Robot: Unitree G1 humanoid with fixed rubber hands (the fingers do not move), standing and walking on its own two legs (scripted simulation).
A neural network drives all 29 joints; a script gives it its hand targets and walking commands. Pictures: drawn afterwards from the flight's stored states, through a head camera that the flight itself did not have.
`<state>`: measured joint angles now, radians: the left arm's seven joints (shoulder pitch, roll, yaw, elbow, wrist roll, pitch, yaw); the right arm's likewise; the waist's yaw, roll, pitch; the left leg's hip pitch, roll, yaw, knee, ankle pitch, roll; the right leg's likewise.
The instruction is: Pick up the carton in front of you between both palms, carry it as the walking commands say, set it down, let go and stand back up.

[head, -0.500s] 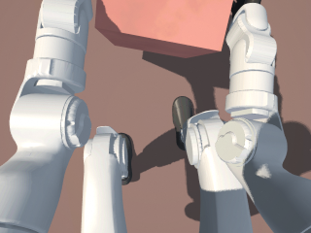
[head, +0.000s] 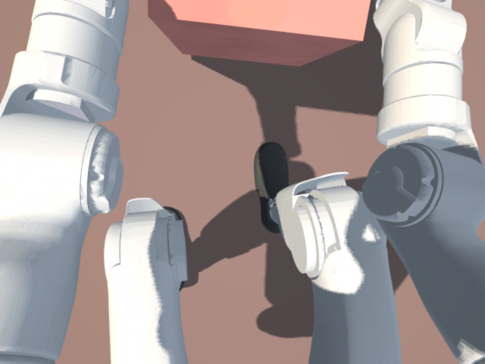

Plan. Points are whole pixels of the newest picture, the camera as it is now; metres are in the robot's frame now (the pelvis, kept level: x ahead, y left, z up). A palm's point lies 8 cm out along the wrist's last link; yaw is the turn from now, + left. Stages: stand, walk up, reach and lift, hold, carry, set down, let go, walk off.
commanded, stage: set down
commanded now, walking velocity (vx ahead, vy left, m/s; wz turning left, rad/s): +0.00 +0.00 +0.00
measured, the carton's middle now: out of the picture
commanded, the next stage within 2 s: none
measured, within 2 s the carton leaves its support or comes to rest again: rests again in 0.86 s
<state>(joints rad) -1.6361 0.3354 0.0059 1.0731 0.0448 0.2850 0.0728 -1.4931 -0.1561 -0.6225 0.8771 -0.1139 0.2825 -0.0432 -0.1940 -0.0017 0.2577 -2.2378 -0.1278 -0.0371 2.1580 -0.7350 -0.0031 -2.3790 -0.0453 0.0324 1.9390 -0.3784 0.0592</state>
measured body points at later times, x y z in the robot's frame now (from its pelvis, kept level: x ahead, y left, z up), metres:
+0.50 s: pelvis -0.01 +0.00 -0.01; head +0.39 +0.01 +0.20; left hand +0.60 +0.05 -0.21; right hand +0.54 -0.25 -0.19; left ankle +0.05 +0.11 -0.36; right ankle +0.16 -0.14 -0.36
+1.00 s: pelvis -0.01 +0.00 -0.01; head +0.39 +0.01 +0.17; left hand +0.60 +0.08 -0.23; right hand +0.51 -0.27 -0.21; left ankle +0.05 +0.11 -0.36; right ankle +0.15 -0.14 -0.36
